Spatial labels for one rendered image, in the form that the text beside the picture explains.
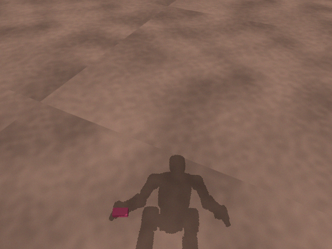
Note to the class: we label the small box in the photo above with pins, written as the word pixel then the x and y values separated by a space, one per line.
pixel 120 212

